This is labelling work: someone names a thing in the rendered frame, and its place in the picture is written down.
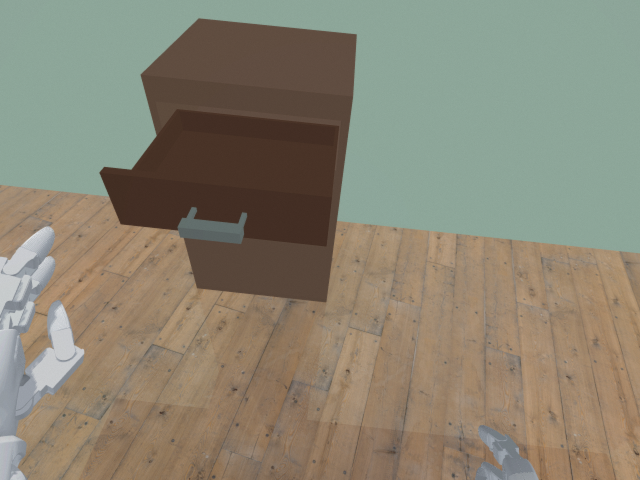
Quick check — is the drawer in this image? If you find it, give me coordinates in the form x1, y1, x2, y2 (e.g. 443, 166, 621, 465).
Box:
99, 109, 339, 247

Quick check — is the right robot hand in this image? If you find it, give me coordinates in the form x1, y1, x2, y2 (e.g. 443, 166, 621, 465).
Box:
475, 425, 539, 480

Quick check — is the left robot forearm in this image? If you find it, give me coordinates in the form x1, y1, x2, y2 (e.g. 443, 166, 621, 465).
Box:
0, 436, 27, 480

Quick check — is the left robot hand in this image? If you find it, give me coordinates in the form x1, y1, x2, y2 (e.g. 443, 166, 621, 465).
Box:
0, 226, 84, 437

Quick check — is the cabinet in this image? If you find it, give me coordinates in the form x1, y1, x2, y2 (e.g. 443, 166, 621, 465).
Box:
141, 18, 357, 302

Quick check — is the handle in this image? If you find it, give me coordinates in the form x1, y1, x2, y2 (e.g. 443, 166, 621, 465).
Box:
177, 207, 247, 244

